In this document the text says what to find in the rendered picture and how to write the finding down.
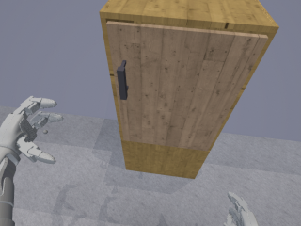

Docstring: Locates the robot left hand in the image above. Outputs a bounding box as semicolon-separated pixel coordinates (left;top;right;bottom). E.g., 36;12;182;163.
0;96;64;164

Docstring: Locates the robot right hand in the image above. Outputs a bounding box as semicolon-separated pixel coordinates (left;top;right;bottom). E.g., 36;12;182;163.
223;191;260;226

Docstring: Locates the handle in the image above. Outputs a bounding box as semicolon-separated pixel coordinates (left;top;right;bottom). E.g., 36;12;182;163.
117;60;129;100

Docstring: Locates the robot left forearm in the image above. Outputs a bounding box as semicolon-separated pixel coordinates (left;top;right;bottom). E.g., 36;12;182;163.
0;146;21;226

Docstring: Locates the cupboard door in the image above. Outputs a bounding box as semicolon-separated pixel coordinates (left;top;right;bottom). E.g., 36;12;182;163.
106;21;269;152

